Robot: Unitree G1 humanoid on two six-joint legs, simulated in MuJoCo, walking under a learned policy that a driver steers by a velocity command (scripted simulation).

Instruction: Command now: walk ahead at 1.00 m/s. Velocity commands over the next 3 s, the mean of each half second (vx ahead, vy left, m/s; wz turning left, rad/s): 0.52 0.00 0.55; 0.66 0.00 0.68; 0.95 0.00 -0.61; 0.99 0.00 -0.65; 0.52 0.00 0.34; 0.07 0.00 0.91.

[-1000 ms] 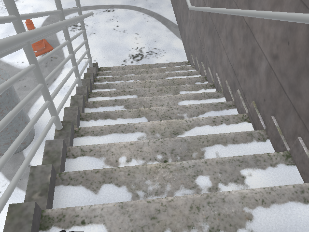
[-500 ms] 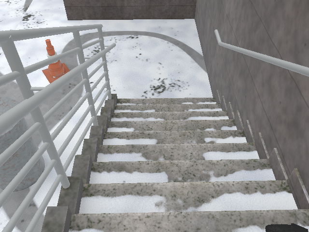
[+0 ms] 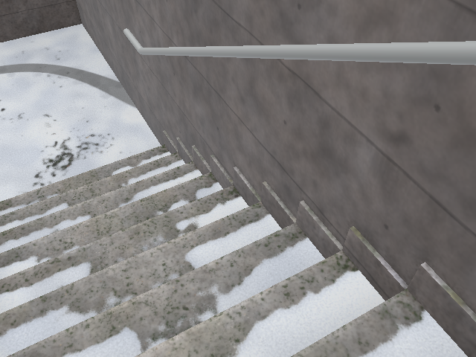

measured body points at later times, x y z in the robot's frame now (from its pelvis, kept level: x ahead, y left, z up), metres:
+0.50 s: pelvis +0.30 +0.06 -0.15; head +0.32 +0.06 +0.30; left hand +0.47 +0.32 -0.21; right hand +0.31 -0.16 -0.29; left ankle +0.26 +0.12 -0.84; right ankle +0.45 -0.08 -0.78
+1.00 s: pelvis +0.47 +0.22 -0.27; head +0.49 +0.23 +0.18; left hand +0.18 +0.30 -0.39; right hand +0.79 +0.24 -0.36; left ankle +0.45 +0.31 -1.01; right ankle +0.43 -0.05 -0.78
